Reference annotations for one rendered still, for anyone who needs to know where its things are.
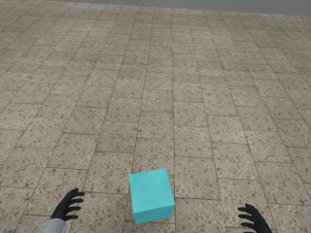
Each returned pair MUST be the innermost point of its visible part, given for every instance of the right robot hand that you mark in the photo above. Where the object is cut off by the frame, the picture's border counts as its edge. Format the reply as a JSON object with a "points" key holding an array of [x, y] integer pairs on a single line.
{"points": [[259, 224]]}

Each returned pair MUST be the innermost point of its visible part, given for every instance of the left robot hand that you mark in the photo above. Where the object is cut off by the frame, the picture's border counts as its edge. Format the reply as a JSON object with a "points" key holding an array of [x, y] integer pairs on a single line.
{"points": [[63, 208]]}

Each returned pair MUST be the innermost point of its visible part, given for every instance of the carton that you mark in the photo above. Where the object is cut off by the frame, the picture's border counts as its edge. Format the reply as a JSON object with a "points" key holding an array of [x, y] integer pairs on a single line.
{"points": [[151, 196]]}

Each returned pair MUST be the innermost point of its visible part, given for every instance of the left robot forearm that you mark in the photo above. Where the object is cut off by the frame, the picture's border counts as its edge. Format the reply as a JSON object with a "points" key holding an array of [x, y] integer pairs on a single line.
{"points": [[54, 225]]}

